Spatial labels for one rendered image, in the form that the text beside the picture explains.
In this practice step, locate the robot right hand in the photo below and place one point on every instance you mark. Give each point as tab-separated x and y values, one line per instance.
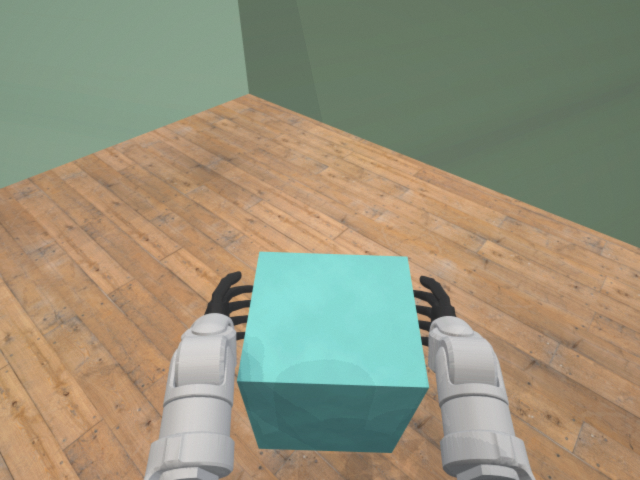
438	299

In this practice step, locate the robot right forearm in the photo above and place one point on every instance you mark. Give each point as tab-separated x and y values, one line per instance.
479	441

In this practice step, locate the carton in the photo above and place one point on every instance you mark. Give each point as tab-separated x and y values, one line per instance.
332	358

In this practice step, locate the robot left forearm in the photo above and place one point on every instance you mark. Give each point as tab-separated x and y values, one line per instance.
194	440

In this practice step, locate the robot left hand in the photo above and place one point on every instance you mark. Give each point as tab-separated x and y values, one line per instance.
223	294

